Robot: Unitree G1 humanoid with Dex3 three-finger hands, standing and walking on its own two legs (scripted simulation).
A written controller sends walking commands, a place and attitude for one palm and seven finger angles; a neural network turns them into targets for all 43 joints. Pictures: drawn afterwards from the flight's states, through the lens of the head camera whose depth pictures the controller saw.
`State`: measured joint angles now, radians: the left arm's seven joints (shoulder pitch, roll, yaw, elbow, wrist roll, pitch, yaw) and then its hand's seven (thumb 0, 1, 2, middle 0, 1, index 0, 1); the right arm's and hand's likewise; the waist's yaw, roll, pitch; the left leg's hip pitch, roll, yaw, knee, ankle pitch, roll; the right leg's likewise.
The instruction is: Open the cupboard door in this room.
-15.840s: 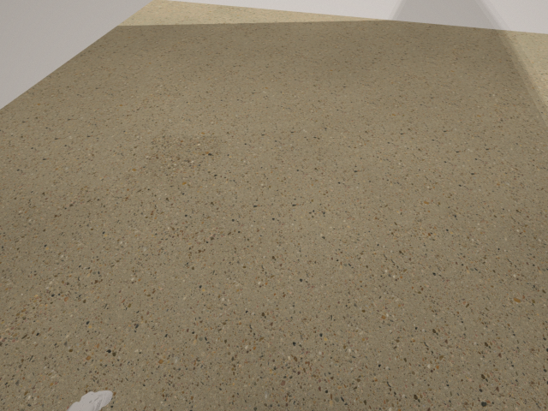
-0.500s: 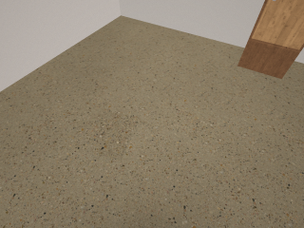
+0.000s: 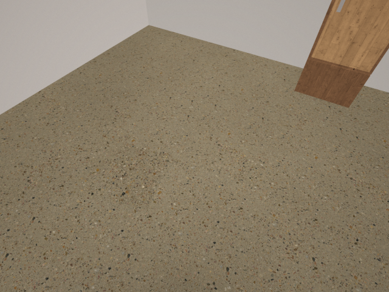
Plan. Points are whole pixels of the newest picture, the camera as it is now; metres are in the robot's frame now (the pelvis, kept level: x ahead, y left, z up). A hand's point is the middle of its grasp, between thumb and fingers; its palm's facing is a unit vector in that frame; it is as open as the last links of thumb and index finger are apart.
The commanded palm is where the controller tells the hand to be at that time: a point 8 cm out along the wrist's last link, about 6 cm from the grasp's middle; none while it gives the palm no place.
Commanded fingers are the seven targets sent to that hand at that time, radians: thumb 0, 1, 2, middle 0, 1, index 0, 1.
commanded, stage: stand and wait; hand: left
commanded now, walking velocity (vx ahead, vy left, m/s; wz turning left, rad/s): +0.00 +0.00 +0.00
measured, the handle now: out of the picture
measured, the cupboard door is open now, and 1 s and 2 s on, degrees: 0 0 0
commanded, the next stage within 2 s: turn or walk to find it in 0.18 s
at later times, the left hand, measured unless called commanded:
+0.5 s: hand out of the picture +0.10 +0.21 -0.17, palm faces +0.02 -0.96 -0.28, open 7.4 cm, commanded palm none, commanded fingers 0.00 0.90 0.90 -0.20 -0.30 -0.20 -0.30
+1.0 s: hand out of the picture +0.01 +0.20 -0.17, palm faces +0.27 -0.92 -0.27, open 7.4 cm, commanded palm none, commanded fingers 0.00 0.90 0.90 -0.20 -0.30 -0.20 -0.30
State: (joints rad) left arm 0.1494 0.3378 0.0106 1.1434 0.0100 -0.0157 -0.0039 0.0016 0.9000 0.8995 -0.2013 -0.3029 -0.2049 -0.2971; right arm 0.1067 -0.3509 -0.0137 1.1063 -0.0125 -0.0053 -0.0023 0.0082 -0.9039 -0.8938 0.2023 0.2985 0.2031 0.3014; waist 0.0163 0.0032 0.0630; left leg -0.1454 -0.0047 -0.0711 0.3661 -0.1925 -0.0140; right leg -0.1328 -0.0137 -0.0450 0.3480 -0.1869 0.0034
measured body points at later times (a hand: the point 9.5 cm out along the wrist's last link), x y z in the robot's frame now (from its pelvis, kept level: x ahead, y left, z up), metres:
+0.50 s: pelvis +0.01 +0.00 -0.01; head +0.04 -0.01 +0.44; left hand +0.10 +0.26 -0.15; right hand +0.08 -0.27 -0.16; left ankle +0.01 +0.13 -0.75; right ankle +0.00 -0.12 -0.75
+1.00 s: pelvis -0.02 -0.03 -0.01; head +0.03 -0.01 +0.44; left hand +0.00 +0.25 -0.15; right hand +0.09 -0.27 -0.16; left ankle +0.01 +0.11 -0.75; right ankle +0.00 -0.17 -0.72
